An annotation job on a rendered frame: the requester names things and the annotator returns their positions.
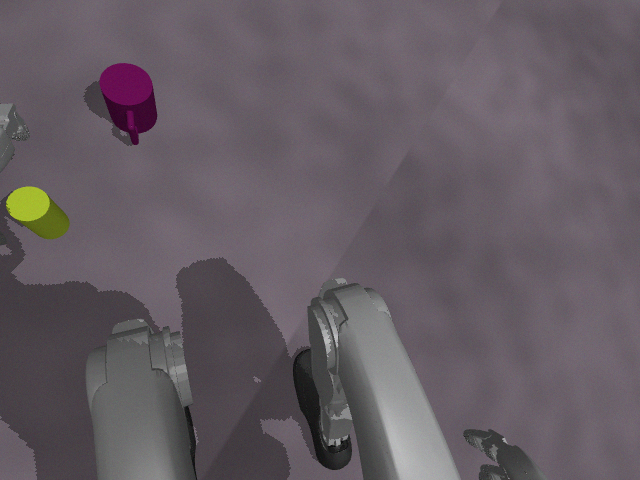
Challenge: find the left robot hand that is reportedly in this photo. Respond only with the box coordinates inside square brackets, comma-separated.
[0, 103, 30, 245]

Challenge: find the right robot hand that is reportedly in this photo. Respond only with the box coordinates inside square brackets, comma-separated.
[463, 429, 549, 480]

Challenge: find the right robot foot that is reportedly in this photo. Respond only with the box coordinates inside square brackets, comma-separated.
[293, 349, 352, 470]

